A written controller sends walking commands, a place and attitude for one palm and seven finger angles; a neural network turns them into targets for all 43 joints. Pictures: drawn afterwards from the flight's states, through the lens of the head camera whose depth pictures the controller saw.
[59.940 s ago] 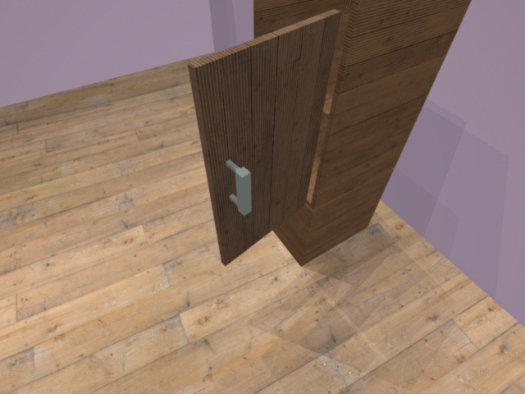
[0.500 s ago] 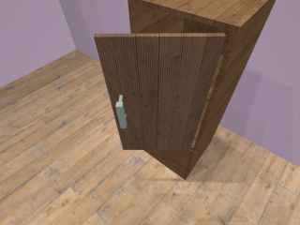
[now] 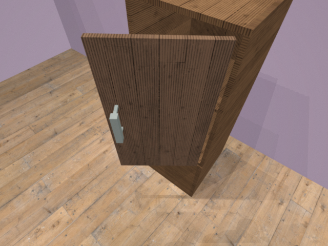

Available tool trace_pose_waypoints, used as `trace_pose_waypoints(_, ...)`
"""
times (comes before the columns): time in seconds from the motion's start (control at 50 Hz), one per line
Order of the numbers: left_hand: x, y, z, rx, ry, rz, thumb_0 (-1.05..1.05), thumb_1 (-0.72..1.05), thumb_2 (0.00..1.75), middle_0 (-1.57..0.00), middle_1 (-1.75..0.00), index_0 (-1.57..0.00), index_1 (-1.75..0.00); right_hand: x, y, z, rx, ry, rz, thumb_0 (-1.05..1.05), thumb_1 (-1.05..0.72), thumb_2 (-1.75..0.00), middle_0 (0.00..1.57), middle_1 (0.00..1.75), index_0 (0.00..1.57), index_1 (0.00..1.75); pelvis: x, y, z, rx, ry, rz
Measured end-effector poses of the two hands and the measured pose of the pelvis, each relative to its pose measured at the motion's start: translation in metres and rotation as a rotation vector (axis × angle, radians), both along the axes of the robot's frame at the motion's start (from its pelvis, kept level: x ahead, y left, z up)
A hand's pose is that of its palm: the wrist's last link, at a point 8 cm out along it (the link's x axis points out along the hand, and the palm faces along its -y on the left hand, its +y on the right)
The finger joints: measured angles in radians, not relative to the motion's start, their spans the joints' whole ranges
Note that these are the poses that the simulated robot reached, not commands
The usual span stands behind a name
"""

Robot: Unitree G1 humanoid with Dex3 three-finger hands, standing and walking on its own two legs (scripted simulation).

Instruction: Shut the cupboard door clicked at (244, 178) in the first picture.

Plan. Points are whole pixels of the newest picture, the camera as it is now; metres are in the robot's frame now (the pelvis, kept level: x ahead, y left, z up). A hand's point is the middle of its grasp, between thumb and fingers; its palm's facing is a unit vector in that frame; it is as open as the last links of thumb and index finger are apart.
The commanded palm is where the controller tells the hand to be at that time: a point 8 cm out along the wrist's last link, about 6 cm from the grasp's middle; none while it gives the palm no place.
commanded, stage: come to a stop and stand still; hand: left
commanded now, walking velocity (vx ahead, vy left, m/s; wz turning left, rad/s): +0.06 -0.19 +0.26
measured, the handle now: (118, 124) +0.45 +0.18 -0.01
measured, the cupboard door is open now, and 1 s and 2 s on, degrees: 38 38 38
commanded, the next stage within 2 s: look again from close up in 1.62 s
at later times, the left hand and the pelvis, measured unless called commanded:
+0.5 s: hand out of the picture +0.02 +0.13 -0.17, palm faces +0.08 -0.98 -0.19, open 7.4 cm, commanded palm none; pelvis +0.03 -0.03 +0.00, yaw +1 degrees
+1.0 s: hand out of the picture +0.05 +0.18 -0.16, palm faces +0.00 -0.97 -0.23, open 7.4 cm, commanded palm none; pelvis +0.00 -0.01 +0.01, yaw +0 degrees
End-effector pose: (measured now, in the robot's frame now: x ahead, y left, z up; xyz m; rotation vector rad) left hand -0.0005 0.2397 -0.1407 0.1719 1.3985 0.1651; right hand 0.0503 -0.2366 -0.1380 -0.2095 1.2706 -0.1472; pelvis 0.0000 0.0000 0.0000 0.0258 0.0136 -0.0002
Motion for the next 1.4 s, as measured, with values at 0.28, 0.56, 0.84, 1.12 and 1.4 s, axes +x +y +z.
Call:
trace_pose_waypoints(0.28, -0.035, -0.063, -0.002, -0.068, 0.119, 0.076, 0.0, 0.91, 0.9, -0.2, -0.3, -0.2, -0.3, 0.033, -0.009, 0.0, 0.03, 0.036, 0.004, 0.0, -0.91, -0.9, 0.2, 0.3, 0.2, 0.3, 0.029, -0.026, 0.002, -0.032, 0.009, 0.013)
trace_pose_waypoints(0.56, 0.024, -0.054, 0.007, 0.02, -0.049, 0.044, 0.01, 0.92, 0.9, -0.2, -0.3, -0.2, -0.3, 0.051, -0.009, -0.002, 0.076, -0.053, 0.013, 0.0, -0.92, -0.9, 0.2, 0.3, 0.2, 0.3, 0.024, -0.035, 0.004, -0.008, -0.002, 0.006)
trace_pose_waypoints(0.84, 0.058, -0.018, 0.013, 0.043, -0.224, -0.046, 0.0, 0.91, 0.9, -0.2, -0.3, -0.2, -0.3, 0.002, -0.013, 0.005, 0.038, -0.069, -0.019, 0.0, -0.91, -0.9, 0.2, 0.3, 0.2, 0.3, 0.003, -0.02, 0.001, -0.026, -0.051, 0.006)
trace_pose_waypoints(1.12, 0.027, 0.0, 0.01, -0.002, -0.092, -0.041, 0.0, 0.91, 0.9, -0.2, -0.3, -0.2, -0.3, -0.056, 0.01, 0.011, 0.026, 0.11, -0.021, 0.0, -0.91, -0.9, 0.2, 0.3, 0.2, 0.3, 0.0, 0.004, 0.011, -0.028, -0.017, 0.002)
trace_pose_waypoints(1.4, 0.003, 0.008, 0.004, -0.022, 0.007, -0.01, 0.0, 0.91, 0.9, -0.2, -0.3, -0.2, -0.3, -0.012, 0.025, 0.013, 0.012, 0.046, -0.001, 0.0, -0.91, -0.9, 0.2, 0.3, 0.2, 0.3, 0.012, 0.019, 0.012, -0.029, -0.024, -0.005)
